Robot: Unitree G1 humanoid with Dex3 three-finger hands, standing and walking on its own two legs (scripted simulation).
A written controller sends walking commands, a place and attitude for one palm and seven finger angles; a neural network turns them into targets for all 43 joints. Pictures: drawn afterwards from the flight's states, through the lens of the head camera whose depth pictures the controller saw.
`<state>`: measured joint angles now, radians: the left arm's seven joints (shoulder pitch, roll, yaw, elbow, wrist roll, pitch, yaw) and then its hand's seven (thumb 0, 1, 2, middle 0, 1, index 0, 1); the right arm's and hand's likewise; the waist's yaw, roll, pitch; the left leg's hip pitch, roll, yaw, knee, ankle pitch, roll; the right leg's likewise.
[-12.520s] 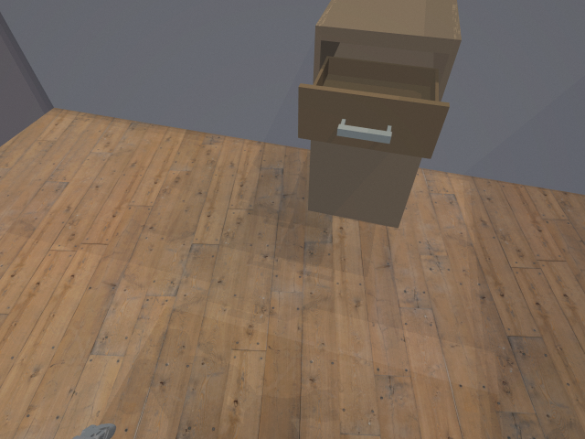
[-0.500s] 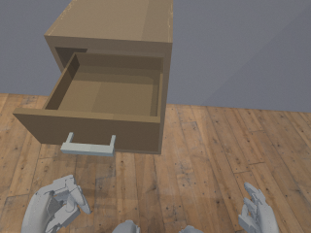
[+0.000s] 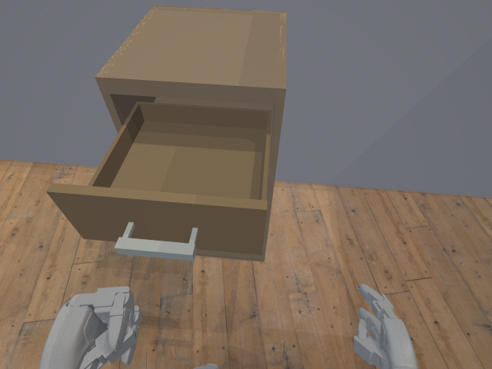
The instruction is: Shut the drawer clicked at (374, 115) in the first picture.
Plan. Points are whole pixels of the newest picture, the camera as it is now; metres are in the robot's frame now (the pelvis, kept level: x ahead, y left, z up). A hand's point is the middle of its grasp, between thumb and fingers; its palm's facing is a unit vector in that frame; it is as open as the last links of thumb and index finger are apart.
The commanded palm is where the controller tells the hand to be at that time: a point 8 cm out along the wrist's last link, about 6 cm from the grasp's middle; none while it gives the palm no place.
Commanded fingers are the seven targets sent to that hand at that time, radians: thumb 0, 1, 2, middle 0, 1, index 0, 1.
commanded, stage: raise the hand and make a fist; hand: left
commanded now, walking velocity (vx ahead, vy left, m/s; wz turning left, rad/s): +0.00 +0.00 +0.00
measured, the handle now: (159, 239) +0.33 +0.19 -0.01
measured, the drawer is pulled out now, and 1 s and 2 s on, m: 0.29 0.29 0.29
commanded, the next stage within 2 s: bring the fist close to the handle in 0.32 s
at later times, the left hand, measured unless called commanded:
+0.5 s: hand (135, 338) +0.15 +0.15 +0.09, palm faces +0.02 -1.00 -0.07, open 3.3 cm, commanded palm +0.11 +0.21 +0.09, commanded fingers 0.00 0.90 0.90 -1.40 -1.60 -1.40 -1.60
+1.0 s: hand (152, 323) +0.18 +0.15 +0.04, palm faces +0.00 -1.00 -0.06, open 3.3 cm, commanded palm +0.16 +0.21 +0.04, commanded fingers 0.00 0.90 0.90 -1.40 -1.60 -1.40 -1.60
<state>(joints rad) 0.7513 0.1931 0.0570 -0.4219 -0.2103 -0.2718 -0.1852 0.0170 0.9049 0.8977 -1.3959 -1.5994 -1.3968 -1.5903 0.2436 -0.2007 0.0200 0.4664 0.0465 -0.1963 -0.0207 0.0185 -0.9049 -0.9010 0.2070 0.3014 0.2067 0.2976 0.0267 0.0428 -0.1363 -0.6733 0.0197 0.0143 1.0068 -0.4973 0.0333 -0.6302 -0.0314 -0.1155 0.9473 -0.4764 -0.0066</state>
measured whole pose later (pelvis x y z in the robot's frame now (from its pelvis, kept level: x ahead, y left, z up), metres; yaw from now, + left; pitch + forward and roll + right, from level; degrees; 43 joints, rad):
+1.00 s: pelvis -0.01 -0.03 -0.02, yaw +0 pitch +14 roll -1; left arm 0.55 0.20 0.14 -0.12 -0.25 -0.41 -0.24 0.02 0.90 0.90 -1.40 -1.60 -1.40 -1.60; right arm 0.22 -0.22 -0.01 0.54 0.03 -0.20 -0.04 0.02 -0.91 -0.90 0.20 0.30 0.20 0.30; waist -0.01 0.03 -0.14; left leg -0.82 0.04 0.00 1.10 -0.51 0.00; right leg -0.79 -0.02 -0.13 1.06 -0.51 -0.05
